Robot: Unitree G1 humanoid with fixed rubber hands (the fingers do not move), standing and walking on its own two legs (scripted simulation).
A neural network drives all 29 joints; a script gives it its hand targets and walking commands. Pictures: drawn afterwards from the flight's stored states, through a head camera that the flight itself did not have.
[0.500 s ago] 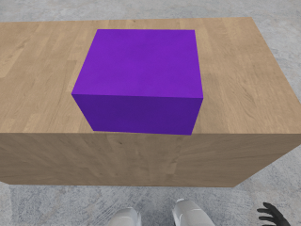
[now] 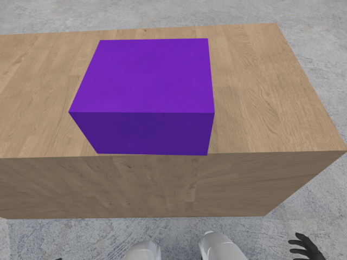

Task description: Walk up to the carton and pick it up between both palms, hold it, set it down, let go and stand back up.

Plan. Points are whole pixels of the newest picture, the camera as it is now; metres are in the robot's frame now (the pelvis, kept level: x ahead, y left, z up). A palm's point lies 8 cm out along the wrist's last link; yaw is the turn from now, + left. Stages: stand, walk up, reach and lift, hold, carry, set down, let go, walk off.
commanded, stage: walk up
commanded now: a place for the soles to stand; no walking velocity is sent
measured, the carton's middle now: (152, 96) +0.49 +0.06 +0.06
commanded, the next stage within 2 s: none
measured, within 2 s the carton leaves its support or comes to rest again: neither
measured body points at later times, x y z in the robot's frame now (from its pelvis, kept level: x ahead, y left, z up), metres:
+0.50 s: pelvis +0.00 +0.00 +0.00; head +0.04 +0.00 +0.45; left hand +0.09 +0.32 -0.12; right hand +0.08 -0.32 -0.12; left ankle +0.00 +0.12 -0.70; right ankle +0.03 -0.15 -0.70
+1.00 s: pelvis -0.02 -0.01 +0.00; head +0.02 -0.02 +0.45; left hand +0.08 +0.31 -0.11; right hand +0.06 -0.33 -0.12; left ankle +0.00 +0.11 -0.70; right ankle +0.02 -0.16 -0.70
